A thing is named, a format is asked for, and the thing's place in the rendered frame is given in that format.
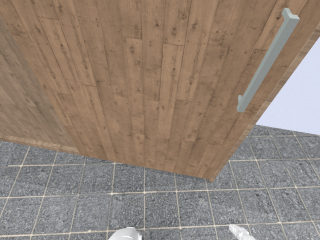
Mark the wardrobe door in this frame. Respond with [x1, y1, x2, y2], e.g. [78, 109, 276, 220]
[0, 0, 320, 180]
[0, 14, 76, 148]

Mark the robot right hand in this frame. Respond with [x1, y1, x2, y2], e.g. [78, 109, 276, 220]
[229, 224, 256, 240]

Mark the handle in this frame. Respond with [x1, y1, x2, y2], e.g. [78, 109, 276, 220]
[236, 8, 300, 113]

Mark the robot left thigh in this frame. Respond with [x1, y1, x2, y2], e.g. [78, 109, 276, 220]
[109, 228, 142, 240]

